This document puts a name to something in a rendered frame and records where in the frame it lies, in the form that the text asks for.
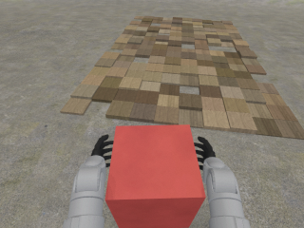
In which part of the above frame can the left robot hand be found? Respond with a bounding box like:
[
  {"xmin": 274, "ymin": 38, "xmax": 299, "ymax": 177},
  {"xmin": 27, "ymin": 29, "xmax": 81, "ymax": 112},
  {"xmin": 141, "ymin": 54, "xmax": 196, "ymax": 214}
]
[{"xmin": 91, "ymin": 134, "xmax": 114, "ymax": 167}]

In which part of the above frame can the right robot hand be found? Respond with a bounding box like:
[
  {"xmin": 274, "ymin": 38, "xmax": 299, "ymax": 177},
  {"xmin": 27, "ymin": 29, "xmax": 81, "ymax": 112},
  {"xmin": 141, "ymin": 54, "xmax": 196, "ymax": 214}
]
[{"xmin": 194, "ymin": 136, "xmax": 216, "ymax": 170}]

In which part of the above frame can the carton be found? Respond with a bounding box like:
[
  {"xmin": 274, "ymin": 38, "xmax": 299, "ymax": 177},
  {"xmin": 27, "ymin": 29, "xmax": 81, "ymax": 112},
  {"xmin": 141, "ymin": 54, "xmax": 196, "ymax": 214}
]
[{"xmin": 104, "ymin": 124, "xmax": 206, "ymax": 228}]

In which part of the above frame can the right robot forearm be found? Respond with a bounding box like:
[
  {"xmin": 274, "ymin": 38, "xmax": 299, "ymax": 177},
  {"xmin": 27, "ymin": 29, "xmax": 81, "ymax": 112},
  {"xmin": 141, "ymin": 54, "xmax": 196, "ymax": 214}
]
[{"xmin": 202, "ymin": 157, "xmax": 251, "ymax": 228}]

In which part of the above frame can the left robot forearm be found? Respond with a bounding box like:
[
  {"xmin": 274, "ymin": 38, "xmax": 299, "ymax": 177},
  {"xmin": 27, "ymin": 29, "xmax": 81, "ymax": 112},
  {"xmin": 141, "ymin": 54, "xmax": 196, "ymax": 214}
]
[{"xmin": 63, "ymin": 155, "xmax": 106, "ymax": 228}]

